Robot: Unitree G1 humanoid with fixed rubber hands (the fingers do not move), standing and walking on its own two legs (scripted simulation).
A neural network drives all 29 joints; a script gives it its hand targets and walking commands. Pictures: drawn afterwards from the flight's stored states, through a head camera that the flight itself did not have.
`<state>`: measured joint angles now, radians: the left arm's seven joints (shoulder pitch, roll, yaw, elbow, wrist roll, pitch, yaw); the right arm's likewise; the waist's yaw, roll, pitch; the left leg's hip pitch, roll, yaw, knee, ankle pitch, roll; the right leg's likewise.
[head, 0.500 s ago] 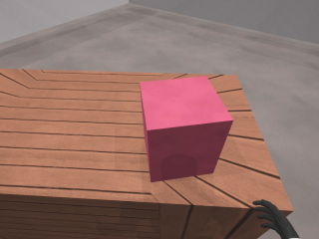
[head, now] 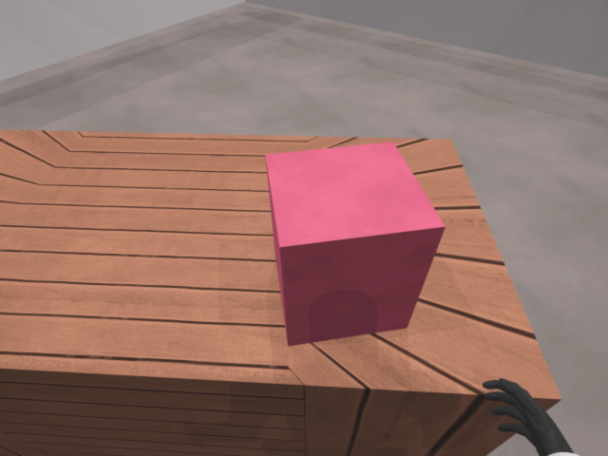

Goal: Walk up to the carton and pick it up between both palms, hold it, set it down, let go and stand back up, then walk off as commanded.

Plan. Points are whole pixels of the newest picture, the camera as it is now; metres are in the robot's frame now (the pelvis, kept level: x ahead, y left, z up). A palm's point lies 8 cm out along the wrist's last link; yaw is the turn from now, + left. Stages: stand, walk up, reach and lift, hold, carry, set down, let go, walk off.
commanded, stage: stand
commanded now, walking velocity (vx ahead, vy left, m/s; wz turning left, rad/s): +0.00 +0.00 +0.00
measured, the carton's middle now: (339, 245) +0.45 +0.00 +0.02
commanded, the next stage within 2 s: walk off in 0.40 s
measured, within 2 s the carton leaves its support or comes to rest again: neither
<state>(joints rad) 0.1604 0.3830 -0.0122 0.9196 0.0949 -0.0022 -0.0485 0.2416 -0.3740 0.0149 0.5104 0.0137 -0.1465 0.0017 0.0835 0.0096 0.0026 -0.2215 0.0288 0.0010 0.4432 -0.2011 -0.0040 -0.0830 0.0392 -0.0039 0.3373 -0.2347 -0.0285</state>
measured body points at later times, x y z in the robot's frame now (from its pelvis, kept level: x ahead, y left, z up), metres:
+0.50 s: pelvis +0.00 +0.00 +0.00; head +0.00 +0.01 +0.45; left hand +0.09 +0.31 -0.12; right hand +0.20 -0.26 -0.04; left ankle +0.03 +0.11 -0.74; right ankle -0.03 -0.12 -0.74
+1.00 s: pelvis -0.09 -0.05 -0.02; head -0.02 -0.09 +0.42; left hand -0.03 +0.29 -0.09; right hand +0.18 -0.30 -0.08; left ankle +0.03 +0.11 -0.74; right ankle -0.15 -0.15 -0.72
